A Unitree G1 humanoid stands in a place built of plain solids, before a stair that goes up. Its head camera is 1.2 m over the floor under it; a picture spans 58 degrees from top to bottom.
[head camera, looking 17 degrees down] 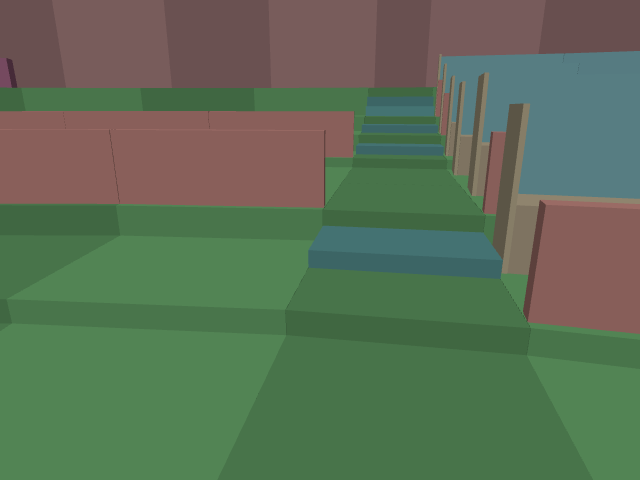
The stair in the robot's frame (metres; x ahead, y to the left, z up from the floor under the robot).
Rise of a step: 0.13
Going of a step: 0.64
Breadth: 1.25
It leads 9 degrees to the right of straight ahead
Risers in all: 3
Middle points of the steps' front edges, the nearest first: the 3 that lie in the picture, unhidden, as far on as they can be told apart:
2.03 -0.43 0.15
2.66 -0.53 0.29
3.30 -0.64 0.42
